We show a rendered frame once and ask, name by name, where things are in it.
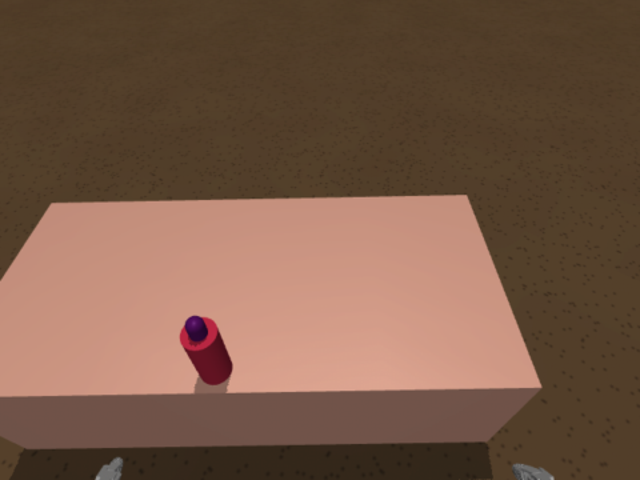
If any left robot hand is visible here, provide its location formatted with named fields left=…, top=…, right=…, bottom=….
left=95, top=457, right=123, bottom=480

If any right robot hand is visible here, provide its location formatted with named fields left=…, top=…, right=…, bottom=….
left=512, top=464, right=554, bottom=480

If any bottle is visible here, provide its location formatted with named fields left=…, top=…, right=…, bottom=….
left=180, top=316, right=233, bottom=385

